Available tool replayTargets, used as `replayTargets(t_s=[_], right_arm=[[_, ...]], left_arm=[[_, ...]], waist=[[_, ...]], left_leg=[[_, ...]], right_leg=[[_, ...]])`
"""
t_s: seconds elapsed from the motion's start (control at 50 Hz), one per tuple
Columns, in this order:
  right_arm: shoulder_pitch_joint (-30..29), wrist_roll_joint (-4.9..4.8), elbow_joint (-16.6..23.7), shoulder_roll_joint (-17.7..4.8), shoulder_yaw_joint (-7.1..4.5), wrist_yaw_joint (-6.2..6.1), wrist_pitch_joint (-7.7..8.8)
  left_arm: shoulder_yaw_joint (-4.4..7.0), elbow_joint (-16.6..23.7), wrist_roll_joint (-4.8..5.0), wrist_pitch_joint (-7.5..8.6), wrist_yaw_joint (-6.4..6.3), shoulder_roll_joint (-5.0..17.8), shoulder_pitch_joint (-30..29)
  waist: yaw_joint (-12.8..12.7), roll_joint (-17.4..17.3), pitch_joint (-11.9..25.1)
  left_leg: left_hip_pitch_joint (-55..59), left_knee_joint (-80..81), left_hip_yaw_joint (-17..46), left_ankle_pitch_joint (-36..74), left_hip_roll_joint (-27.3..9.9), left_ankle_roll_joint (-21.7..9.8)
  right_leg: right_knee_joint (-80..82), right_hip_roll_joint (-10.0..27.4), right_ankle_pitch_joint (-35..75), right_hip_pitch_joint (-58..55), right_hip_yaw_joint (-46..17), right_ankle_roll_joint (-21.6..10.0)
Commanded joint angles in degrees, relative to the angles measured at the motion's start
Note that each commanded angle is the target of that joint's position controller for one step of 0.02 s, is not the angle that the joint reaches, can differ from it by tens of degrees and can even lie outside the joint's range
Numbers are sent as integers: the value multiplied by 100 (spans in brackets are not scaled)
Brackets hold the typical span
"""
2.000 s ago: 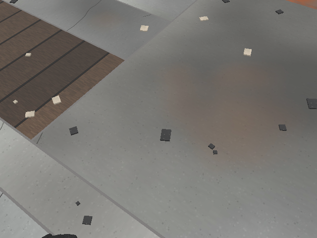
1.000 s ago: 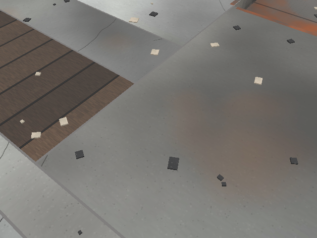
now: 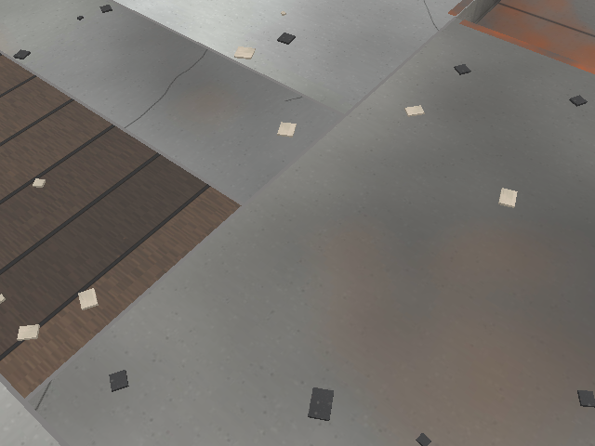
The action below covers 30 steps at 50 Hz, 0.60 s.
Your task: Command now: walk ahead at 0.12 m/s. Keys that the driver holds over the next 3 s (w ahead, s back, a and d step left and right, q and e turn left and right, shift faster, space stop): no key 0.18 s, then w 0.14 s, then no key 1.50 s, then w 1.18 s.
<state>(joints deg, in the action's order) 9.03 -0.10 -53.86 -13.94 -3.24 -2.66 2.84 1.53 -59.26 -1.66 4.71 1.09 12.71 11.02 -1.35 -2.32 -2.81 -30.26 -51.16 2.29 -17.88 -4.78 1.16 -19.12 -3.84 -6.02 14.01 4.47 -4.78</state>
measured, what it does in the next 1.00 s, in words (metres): walks ahead: left foot, then right foot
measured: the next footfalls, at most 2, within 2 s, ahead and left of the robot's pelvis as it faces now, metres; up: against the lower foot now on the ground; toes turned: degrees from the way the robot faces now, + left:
left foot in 0.14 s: +0.14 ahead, +0.15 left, +0.00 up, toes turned +0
right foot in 0.68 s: +0.19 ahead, -0.10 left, +0.00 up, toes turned -1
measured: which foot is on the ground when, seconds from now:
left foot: up 0.00-0.12, down 0.14-1.00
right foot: down 0.00-0.48, up 0.50-0.66, down 0.68-1.00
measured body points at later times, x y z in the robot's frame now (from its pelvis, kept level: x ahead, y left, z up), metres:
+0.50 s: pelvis +0.12 +0.03 -0.02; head +0.14 +0.04 +0.43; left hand +0.14 +0.29 -0.17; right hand +0.19 -0.22 -0.16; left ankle +0.10 +0.15 -0.74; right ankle +0.05 -0.08 -0.73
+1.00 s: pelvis +0.15 +0.00 -0.01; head +0.16 +0.00 +0.44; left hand +0.23 +0.25 -0.15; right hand +0.17 -0.25 -0.16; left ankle +0.10 +0.15 -0.74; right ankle +0.15 -0.10 -0.74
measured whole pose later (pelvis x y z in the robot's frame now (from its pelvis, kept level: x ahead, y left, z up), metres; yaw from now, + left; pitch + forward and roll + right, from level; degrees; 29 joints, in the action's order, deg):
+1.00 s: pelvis +0.15 +0.00 -0.01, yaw +0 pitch -1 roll +0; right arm 11.4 0.2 -64.4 -12.3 -2.3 -2.9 -0.2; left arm 2.6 -61.8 0.4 0.1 -1.2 11.4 7.2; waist 0.4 -0.5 -2.7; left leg -6.8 -27.2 0.2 -19.5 -2.3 2.5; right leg -30.4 -0.8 -16.1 13.3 1.5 -1.9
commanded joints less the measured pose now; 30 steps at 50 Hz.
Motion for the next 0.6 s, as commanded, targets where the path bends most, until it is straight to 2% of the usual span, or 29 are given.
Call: replayTargets(t_s=[0.02, 0.08, 0.12, 0.14, 0.16, 0.18, 0.2, 0.22, 0.26, 0.3, 0.32, 0.34, 0.36, 0.38, 0.4, 0.42, 0.46, 0.48, 0.5, 0.52, 0.54, 0.56, 0.58, 0.6], right_arm=[[633, 10, -14, -245, -33, -15, -165], [292, 8, 10, -374, -67, -6, -261], [236, 96, -37, -409, -82, -6, -251], [237, 143, -24, -544, -99, -19, -239], [215, 112, -7, -841, -141, -40, -234], [85, 24, -136, -906, -175, -18, -238], [92, -18, -166, -604, -149, 26, -228], [130, -15, -215, -533, -141, 41, -214], [59, -45, -199, -565, -165, 55, -136], [77, -103, -204, -494, -157, 73, 21], [35, -121, -187, -452, -149, 95, 107], [-76, -100, -155, -378, -125, 113, 183], [-120, -42, -135, -323, -110, 140, 252], [-100, 16, -137, -308, -105, 171, 307], [-59, 32, -183, -348, -116, 205, 334], [47, 6, -257, -341, -123, 238, 334], [423, -61, -443, -374, -146, 278, 291], [747, -69, -553, -521, -197, 267, 246], [1216, -36, -693, -657, -228, 212, 178], [1488, 45, -776, -485, -113, 176, 132], [1243, 55, -711, -276, 22, 162, 134], [905, 27, -639, -430, 7, 153, 133], [475, -13, -523, -556, -14, 131, 100], [134, -1, -440, -596, -9, 101, 51]], left_arm=[[139, 351, 32, 7, -110, 904, -469], [110, 278, 97, -110, -142, 846, -353], [46, 231, 175, -159, -149, 670, -268], [0, 155, 149, -160, -141, 540, -21], [7, 108, 79, -141, -129, 521, 332], [11, 69, 105, -182, -160, 438, 641], [24, 65, 110, -232, -203, 565, 398], [63, 113, 171, -284, -234, 664, 255], [112, 140, 229, -323, -266, 741, 302], [125, 156, 258, -208, -247, 687, 398], [143, 138, 270, -134, -234, 700, 498], [158, 128, 264, -83, -228, 722, 562], [198, 100, 248, -57, -223, 846, 675], [228, 72, 229, -55, -221, 942, 754], [198, 83, 210, -75, -230, 813, 755], [161, 85, 194, -116, -242, 690, 731], [128, 148, 200, -183, -249, 665, 496], [130, 201, 197, -173, -243, 708, 327], [114, 217, 195, -133, -219, 645, 179], [48, 239, 170, -113, -184, 374, 38], [72, 246, 244, -161, -165, 336, 71], [69, 302, 333, -227, -181, 326, 42], [65, 346, 355, -275, -215, 333, -82], [66, 313, 321, -314, -261, 323, -161]], waist=[[341, 680, 862], [267, 616, 578], [334, 478, 362], [293, 282, 310], [13, -145, 357], [-233, -726, 393], [-12, -502, 354], [38, -357, 303], [-1, -210, 7], [-27, -77, -170], [-65, 47, -179], [-103, 214, -182], [-111, 478, -44], [-89, 680, 171], [-79, 620, 385], [-36, 566, 578], [170, 396, 830], [341, 196, 965], [560, -279, 1100], [681, -992, 1085], [449, -710, 942], [312, -556, 766], [174, -337, 541], [97, -275, 403]], left_leg=[[1410, 896, -8, 671, -22, 73], [1627, 1598, -23, 831, 33, 13], [2042, 2447, -85, 1147, 86, -117], [2280, 2780, 164, 1725, -150, -196], [2539, 2673, 392, 2460, -438, -334], [2183, 2668, 382, 1641, -329, -489], [1857, 2808, 278, 638, -93, -441], [1686, 2846, 215, -229, 11, -434], [1279, 2831, 262, -1411, 68, -556], [1011, 2668, 314, -1415, 51, -683], [820, 2469, 264, -1192, 89, -711], [648, 2111, 70, -430, 214, -670], [541, 1589, -227, 625, 402, -561], [459, 1224, -368, 1457, 426, -448], [519, 1129, -363, 1883, 380, -388], [717, 1119, -344, 2053, 377, -381], [1580, 1310, -208, 2789, 350, -509], [2307, 1475, 55, 3635, 200, -676], [3117, 1757, 659, 5139, -341, -1031], [3573, 2183, 1509, 6989, -1273, -1553], [3482, 2192, 1546, 7139, -1516, -1703], [3210, 2292, 1503, 6173, -1491, -1707], [2851, 2459, 1295, 5307, -1281, -1489], [2411, 2581, 1025, 4997, -1046, -1266]], right_leg=[[590, 1506, 2411, 365, -730, -907], [673, 1489, 395, 462, -965, -784], [464, 1244, -653, 585, -1000, -482], [279, 1059, -926, 638, -959, -231], [-3, 702, -1211, 798, -747, -17], [49, 409, -1174, 546, -401, 108], [-148, 327, -1341, 252, -237, 171], [-329, 294, -1769, 273, -190, 120], [-413, 432, -2755, 458, -373, -85], [-381, 661, -2901, 403, -679, -291], [-339, 794, -2836, 201, -869, -391], [-305, 908, -2312, -36, -1047, -462], [-354, 1094, -1218, -347, -1298, -552], [-567, 1326, 119, -687, -1503, -632], [-881, 1343, 1292, -885, -1404, -602], [-1149, 1245, 2059, -931, -1183, -498], [-1703, 907, 2983, -509, -652, -187], [-2158, 678, 2823, 43, -436, 39], [-3039, 382, 1423, 843, -239, 325], [-4054, 190, -2190, 1621, -311, 550], [-4323, 388, -3349, 1821, -738, 602], [-4081, 569, -3321, 1897, -789, 621], [-3258, 721, -3104, 1746, -680, 648], [-2480, 716, -2592, 1226, -533, 700]])
Over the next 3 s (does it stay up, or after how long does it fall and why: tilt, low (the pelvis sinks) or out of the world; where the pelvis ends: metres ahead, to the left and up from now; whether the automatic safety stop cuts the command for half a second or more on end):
stays up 0.64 0.02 -0.01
